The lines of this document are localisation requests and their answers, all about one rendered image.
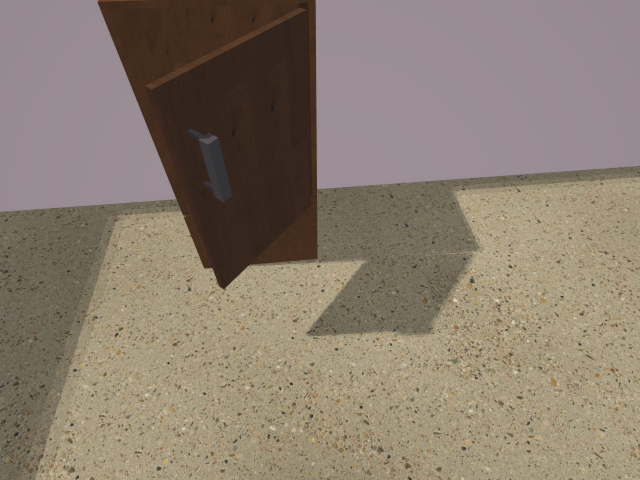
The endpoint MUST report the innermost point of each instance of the cupboard door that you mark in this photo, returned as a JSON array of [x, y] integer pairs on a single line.
[[253, 95]]

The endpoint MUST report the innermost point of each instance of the handle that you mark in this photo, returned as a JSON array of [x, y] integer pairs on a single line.
[[215, 165]]

